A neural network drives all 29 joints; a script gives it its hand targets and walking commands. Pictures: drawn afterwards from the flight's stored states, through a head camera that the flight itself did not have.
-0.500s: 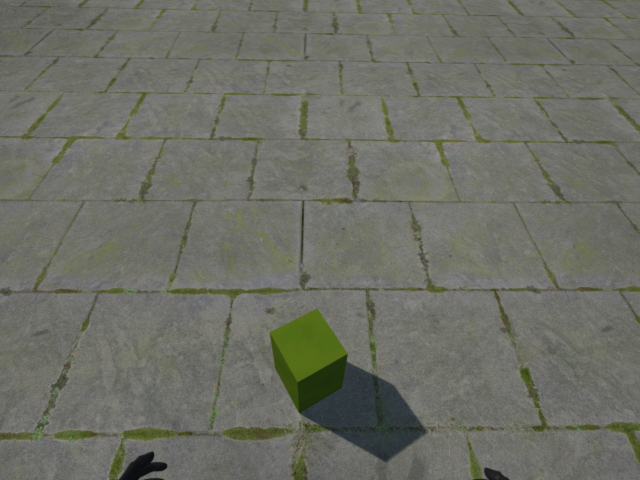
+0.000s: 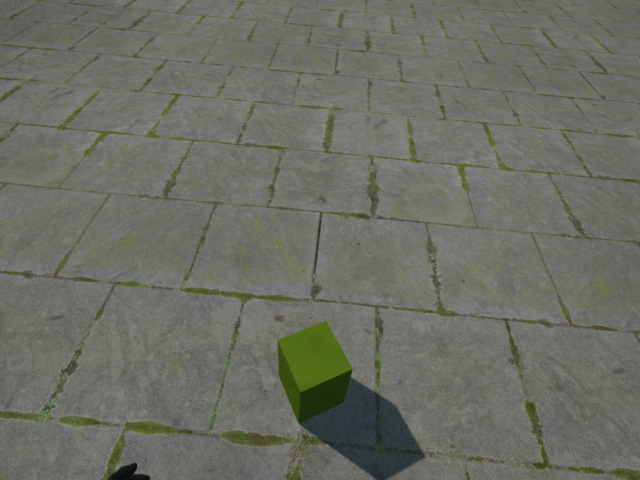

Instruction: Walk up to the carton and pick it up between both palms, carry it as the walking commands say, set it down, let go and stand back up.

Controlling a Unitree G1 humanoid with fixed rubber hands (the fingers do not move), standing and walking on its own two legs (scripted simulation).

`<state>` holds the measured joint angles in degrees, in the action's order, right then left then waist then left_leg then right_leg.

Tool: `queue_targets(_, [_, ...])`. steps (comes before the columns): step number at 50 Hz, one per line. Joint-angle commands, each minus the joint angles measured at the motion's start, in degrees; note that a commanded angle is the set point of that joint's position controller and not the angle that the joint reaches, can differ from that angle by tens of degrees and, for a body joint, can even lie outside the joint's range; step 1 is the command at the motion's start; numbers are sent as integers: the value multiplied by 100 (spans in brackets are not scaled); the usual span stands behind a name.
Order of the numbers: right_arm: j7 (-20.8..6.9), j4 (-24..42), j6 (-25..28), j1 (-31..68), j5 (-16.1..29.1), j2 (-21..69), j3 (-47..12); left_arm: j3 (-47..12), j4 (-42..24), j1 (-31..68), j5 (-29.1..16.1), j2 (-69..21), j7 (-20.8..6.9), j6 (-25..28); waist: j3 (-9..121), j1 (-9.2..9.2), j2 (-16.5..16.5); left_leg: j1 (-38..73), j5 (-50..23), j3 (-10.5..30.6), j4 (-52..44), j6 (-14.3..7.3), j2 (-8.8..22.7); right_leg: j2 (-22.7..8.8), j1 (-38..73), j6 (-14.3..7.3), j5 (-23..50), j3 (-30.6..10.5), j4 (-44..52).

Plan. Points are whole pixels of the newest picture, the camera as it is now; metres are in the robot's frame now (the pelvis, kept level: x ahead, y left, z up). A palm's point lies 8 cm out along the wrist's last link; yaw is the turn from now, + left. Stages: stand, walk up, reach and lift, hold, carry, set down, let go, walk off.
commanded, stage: walk up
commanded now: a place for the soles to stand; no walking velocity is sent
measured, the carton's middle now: (312, 372) +0.55 -0.04 -0.65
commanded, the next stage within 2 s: none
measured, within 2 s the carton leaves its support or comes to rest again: neither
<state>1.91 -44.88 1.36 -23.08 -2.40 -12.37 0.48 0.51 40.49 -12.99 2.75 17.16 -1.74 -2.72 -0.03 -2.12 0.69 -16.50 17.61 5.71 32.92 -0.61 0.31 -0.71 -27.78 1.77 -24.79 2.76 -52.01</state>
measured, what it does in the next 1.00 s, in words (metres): steps to the right, turning left: right foot, then left foot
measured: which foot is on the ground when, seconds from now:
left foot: down 0.00-0.22, up 0.24-0.54, down 0.56-0.74, up 0.76-1.00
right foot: up 0.00-0.20, down 0.22-1.00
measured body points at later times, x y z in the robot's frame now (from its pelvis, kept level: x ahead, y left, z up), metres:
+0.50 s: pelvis +0.10 -0.15 +0.01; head +0.11 -0.15 +0.46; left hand +0.09 +0.11 -0.13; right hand +0.22 -0.38 -0.12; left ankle +0.12 -0.03 -0.71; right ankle +0.13 -0.21 -0.73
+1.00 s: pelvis +0.18 -0.22 +0.00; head +0.20 -0.22 +0.45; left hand +0.13 +0.03 -0.14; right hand +0.30 -0.45 -0.15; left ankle +0.16 -0.08 -0.72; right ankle +0.15 -0.24 -0.73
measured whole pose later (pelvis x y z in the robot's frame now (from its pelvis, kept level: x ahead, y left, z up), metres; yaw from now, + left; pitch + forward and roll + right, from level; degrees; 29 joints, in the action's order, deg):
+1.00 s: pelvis +0.18 -0.22 +0.00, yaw +17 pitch -2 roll +1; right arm 2.5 -55.9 -2.6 -13.6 0.0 -14.2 -0.7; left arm -4.7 52.0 -17.4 -0.5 13.9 2.5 -1.7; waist -3.7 1.1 -0.4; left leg -17.7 19.1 -3.0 37.0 0.5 2.4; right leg 3.8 -6.7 -4.8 -18.1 12.0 -25.5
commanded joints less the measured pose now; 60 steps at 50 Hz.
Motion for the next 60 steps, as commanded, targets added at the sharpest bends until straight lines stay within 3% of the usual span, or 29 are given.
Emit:
queue_targets(1, [84, 330, 191, -228, 27, -929, 306, 136, -454, 199, 55, 301, -88, 143, -400, 31, -674, 952, 1495, 2352, -1994, -972, 1425, -322, -1613, 233, 417, -439, -215])
queue_targets(7, [67, 260, 193, -552, 23, -1074, 397, 150, -592, 514, -72, 120, -189, 67, -329, -91, -1264, 256, 749, 1640, -1706, -755, 1158, -158, -149, 206, 721, -177, 1115])
queue_targets(9, [44, 269, 126, -359, 26, -1167, 415, 144, -537, 251, -84, 111, -157, 54, -327, 151, -1294, -381, 597, 1387, -1397, -561, 1018, -12, 834, 94, 1044, -16, 1657])
queue_targets(11, [9, 282, 53, -413, 11, -923, 335, 159, -345, -506, -6, 383, -74, 117, -101, 531, -578, -1294, 798, 926, -316, -211, 604, 16, 2363, 9, 921, -67, 2233])
queue_targets(12, [-31, 389, 12, -582, -15, -524, 244, 224, -334, -1027, 29, 883, -38, 192, 219, 740, 615, -2057, 1584, 330, 1101, 96, 105, -1238, 3069, -168, -21, -1619, 3002])
queue_targets(13, [12, 609, -26, -520, -101, -426, 227, 335, -220, -1220, -22, 1419, -7, 153, 156, 682, 1599, -2281, 2275, -473, 2299, 250, -340, -2204, 2351, -428, -1596, -3294, 4004])
queue_targets(14, [60, 515, -46, -433, -170, -519, 229, 291, -250, -1010, -28, 1169, 42, 132, -215, 549, 1031, -2191, 1902, -137, 2946, 181, -105, -2245, 1817, -606, -2274, -3677, 4294])
queue_targets(16, [35, 340, -18, -526, -82, -395, 218, 208, -280, -324, -77, 684, 98, 169, -622, 94, 937, -1846, 1198, -192, 2889, 35, 284, -1796, 1207, -678, -1790, -2674, 4267])
queue_targets(18, [-27, 192, 20, -600, -57, -333, 178, 166, -189, -267, -84, 480, 94, 246, -433, 59, 868, -1333, 856, -476, 2599, 35, 272, -1369, 1125, -650, -623, -1774, 4099])
queue_targets(22, [-56, 223, 58, -217, 84, -200, 92, 46, 149, -453, -79, 432, 108, 226, -404, 165, 663, -647, 770, -778, 981, -8, 39, -1230, 1225, -516, -169, -1296, 4045])
queue_targets(25, [16, 148, 69, -138, 198, -189, -3, -70, 367, -382, -242, 369, 135, 130, -438, 69, 431, 586, -546, -815, -473, -123, 28, -1146, 626, -286, 16, -986, 3691])
queue_targets(26, [53, 112, 105, -188, 183, -335, -7, -99, 403, -357, -259, 296, 140, 138, -381, -41, 263, 1281, -1029, -499, -760, -175, 216, -1042, 82, -103, 80, -760, 3451])
queue_targets(27, [98, 49, 136, -417, 157, -559, 21, -154, 358, -242, -229, 115, 130, 172, -196, -236, 66, 1938, -953, 364, -882, -364, 771, -855, -542, 135, 89, -487, 2985])
queue_targets(28, [144, 56, 170, -540, 141, -872, 47, -185, 291, -322, -171, -134, 109, 181, -51, -213, -352, 1626, -165, 1678, -1409, -673, 1794, -439, -532, 308, 114, -88, 2140])
queue_targets(29, [197, 5, 157, -385, 185, -1225, 117, -105, 284, -614, -175, -7, 98, 114, -131, 3, -606, 701, 60, 2587, -1510, -1280, 2482, -143, 45, 372, 230, -33, 1718])
queue_targets(30, [206, -54, 141, -144, 202, -1093, 90, -45, 356, -498, -172, 171, 110, 69, -165, 22, -662, 412, -115, 2387, -1423, -1426, 2222, -201, 321, 316, 253, -215, 1460])
queue_targets(33, [146, 22, 98, 499, 160, -867, -26, -81, 376, -591, -207, 178, 91, 110, -16, 313, -998, 195, -1160, 1220, -941, -783, 1318, -298, 983, 219, 1034, -260, 2302])
queue_targets(35, [49, -5, 59, 649, 182, -731, -57, -39, 426, -647, -224, 378, 134, 190, -33, 412, -404, -278, -1404, 466, -308, -256, 701, -593, 1643, 133, 1653, -504, 2776])
queue_targets(37, [24, -96, -5, 575, 211, -487, -87, -28, 496, -726, -257, 575, 218, 188, -119, 373, 272, -779, -517, -156, 483, 56, 213, -1158, 2079, 110, 3086, -1030, 3262])
queue_targets(39, [70, -344, -127, 322, 237, -460, -53, -93, 514, -892, -276, 554, 295, 143, -127, 423, 342, -1150, 746, -399, 1022, 119, 134, -1577, 2555, 163, 4571, -1203, 3247])
queue_targets(41, [88, -570, -227, 245, 259, -411, -28, -208, 616, -930, -301, 450, 373, 126, -102, 408, 384, -1180, 865, -434, 1180, 125, 222, -1491, 2850, 227, 5450, -882, 3062])
queue_targets(48, [73, -969, -379, 670, 233, -576, -44, -351, 1037, -762, -329, 548, 453, 137, -203, 312, 599, -484, 213, -909, 463, 123, 257, -1174, 2630, 607, 6010, -190, 3064])
queue_targets(50, [92, -1059, -376, 708, 237, -636, -68, -338, 1161, -731, -336, 635, 463, 127, -224, 242, 529, -182, -135, -854, 146, 47, 318, -1214, 2368, 593, 5807, -218, 3061])
queue_targets(52, [105, -1166, -342, 620, 220, -724, -88, -295, 1214, -578, -340, 752, 473, 125, -199, 83, 237, 397, -1019, -594, -288, -144, 511, -1126, 1751, 518, 4715, -175, 2789])
queue_targets(53, [114, -1214, -311, 548, 193, -857, -79, -294, 1193, -509, -314, 726, 470, 131, -146, 15, 76, 711, -1294, -329, -327, -328, 722, -972, 1291, 465, 3815, -106, 2528])
queue_targets(55, [149, -1259, -257, 311, 184, -1177, -23, -283, 1107, -645, -264, 503, 428, 97, 265, -37, -352, 1052, -2026, 861, -300, -1018, 1735, -407, 652, 524, 2096, 75, 1596])
queue_targets(57, [219, -1126, -237, 624, 155, -1259, -34, -232, 1086, -699, -257, 421, 390, 44, 317, 26, -1058, 150, -1778, 1487, -706, -1498, 2163, -201, 861, 432, 197, -337, 579])
queue_targets(59, [202, -920, -252, 1421, 175, -1087, -80, -246, 1203, -1147, -232, 316, 323, 111, 218, 451, -803, -750, -977, 998, -455, -1181, 1733, -329, 1383, 138, -232, -821, 1178])
queue_targets(60, [122, -911, -312, 1656, 170, -943, -117, -290, 1225, -1316, -187, 316, 315, 201, -71, 644, -44, -930, -509, 208, 77, -528, 963, -609, 1489, -2, 400, -1098, 2829])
